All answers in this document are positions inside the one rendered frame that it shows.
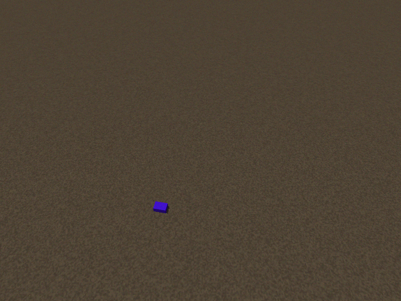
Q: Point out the small box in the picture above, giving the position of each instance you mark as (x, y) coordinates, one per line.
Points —
(160, 207)

